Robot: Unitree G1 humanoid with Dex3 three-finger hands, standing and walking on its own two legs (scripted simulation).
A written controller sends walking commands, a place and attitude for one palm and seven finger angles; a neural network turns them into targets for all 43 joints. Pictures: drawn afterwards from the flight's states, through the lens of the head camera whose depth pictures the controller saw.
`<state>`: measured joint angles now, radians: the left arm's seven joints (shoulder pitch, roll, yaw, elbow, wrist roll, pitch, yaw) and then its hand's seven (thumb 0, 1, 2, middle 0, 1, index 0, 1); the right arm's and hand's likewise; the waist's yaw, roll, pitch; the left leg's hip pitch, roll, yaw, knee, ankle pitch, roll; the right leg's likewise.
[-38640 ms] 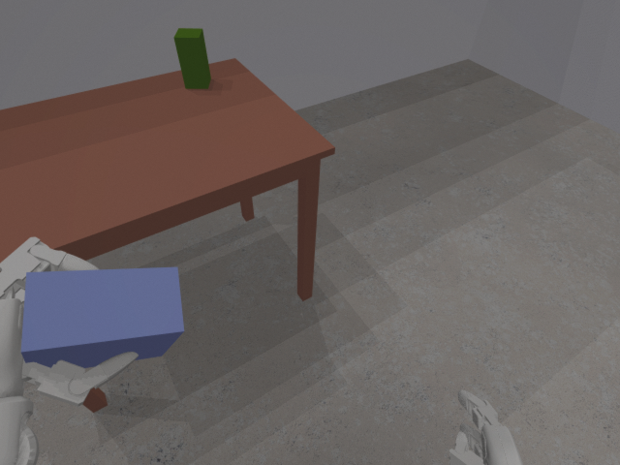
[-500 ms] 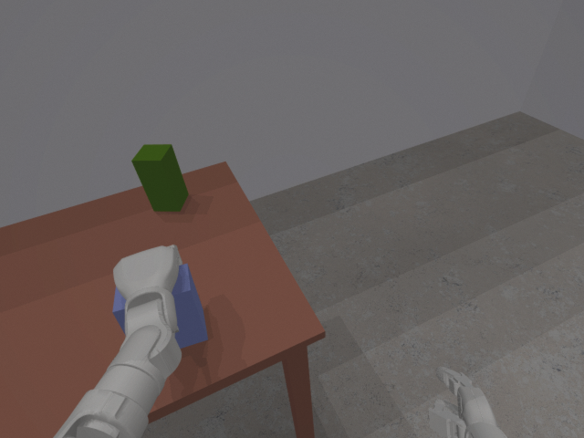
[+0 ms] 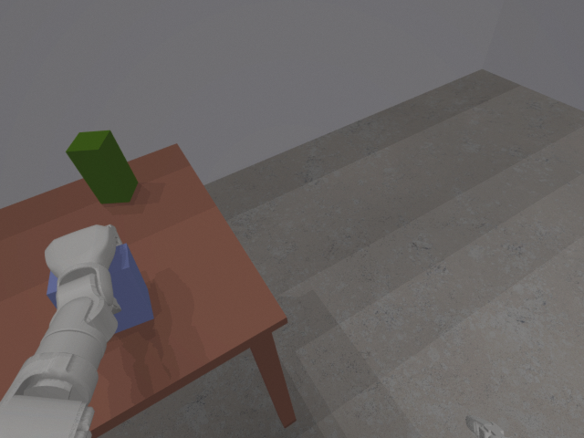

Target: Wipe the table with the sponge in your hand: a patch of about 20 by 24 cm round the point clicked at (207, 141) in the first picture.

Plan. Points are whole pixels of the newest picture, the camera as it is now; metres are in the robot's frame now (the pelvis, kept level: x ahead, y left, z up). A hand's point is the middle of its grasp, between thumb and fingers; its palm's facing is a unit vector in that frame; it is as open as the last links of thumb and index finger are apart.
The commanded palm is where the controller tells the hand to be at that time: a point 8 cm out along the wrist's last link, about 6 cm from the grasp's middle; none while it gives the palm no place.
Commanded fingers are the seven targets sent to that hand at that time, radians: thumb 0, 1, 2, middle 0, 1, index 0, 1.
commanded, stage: wipe forward along the middle lane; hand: left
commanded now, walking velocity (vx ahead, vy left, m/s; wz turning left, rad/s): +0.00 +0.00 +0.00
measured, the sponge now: (109, 302) +0.33 +0.32 -0.01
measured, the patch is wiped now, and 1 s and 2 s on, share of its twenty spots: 1.00 1.00 1.00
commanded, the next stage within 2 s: slide back across to the first lane in 0.60 s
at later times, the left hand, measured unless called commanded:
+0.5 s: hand (85, 255) +0.38 +0.36 +0.04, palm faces -0.13 -0.02 -0.99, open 10.4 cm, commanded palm +0.37 +0.37 +0.07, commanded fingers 0.00 0.10 1.30 -1.20 -1.60 -1.20 -1.60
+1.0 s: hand (64, 242) +0.41 +0.40 +0.05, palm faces -0.09 -0.06 -0.99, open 10.4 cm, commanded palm +0.37 +0.41 +0.09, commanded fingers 0.00 0.10 1.30 -1.20 -1.60 -1.20 -1.60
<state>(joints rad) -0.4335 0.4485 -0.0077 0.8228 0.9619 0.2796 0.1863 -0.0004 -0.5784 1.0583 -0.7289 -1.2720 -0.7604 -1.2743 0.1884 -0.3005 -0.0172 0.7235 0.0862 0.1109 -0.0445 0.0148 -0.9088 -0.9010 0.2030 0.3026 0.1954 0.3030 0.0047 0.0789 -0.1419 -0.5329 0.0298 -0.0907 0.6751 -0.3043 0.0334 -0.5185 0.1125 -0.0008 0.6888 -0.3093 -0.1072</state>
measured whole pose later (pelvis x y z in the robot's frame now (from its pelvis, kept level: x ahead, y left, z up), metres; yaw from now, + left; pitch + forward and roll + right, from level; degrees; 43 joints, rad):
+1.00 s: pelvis +0.01 +0.07 +0.00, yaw -2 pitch +13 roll -2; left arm -0.59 0.56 0.11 1.00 1.01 0.19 0.21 0.01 -0.57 1.06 -0.71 -1.30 -0.74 -1.31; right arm 0.26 -0.27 -0.01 0.71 0.09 0.12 -0.02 0.01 -0.91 -0.90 0.20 0.30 0.20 0.30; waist -0.05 0.06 -0.17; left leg -0.62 0.00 -0.06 0.72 -0.31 0.01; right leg -0.57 0.08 0.05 0.65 -0.30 -0.02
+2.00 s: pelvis +0.05 +0.09 +0.01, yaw +0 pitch +8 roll -2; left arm -0.16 0.49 0.03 0.45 0.94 0.35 0.20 -0.01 -0.48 1.03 -0.61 -1.37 -0.62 -1.40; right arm 0.14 -0.27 0.00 0.67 0.08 0.13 0.00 0.01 -0.91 -0.90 0.20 0.30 0.20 0.30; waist 0.04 0.07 -0.14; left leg -0.43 -0.04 -0.07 0.64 -0.34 0.05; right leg -0.35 0.03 0.03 0.53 -0.32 0.01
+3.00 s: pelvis +0.05 +0.08 +0.01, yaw +0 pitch +3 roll -1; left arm 0.25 0.38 -0.06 0.04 0.94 0.44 0.25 0.00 -0.47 1.02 -0.60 -1.37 -0.62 -1.39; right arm 0.06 -0.26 0.00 0.65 0.08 0.11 0.01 0.02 -0.91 -0.90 0.20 0.30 0.20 0.30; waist 0.07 0.09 -0.14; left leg -0.32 -0.04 -0.06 0.60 -0.33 0.03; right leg -0.26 0.04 0.05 0.54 -0.33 0.00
